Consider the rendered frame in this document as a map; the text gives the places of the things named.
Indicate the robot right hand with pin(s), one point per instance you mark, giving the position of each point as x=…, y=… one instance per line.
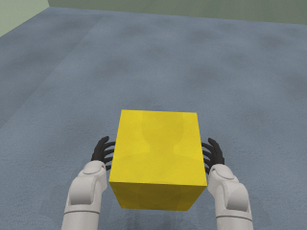
x=216, y=155

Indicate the left robot forearm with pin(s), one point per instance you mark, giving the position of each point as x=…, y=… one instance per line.
x=83, y=203

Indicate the right robot forearm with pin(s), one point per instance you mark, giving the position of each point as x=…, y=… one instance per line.
x=232, y=207

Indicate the robot left hand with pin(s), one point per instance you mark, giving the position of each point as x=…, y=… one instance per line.
x=100, y=153

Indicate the carton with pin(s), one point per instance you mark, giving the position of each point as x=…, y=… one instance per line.
x=157, y=162

